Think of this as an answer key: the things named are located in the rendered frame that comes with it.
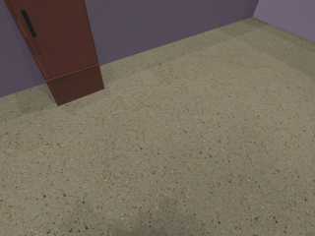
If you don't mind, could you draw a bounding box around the cupboard door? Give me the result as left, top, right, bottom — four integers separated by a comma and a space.
9, 0, 96, 79

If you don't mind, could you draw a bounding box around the handle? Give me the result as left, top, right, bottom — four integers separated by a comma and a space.
20, 7, 37, 37

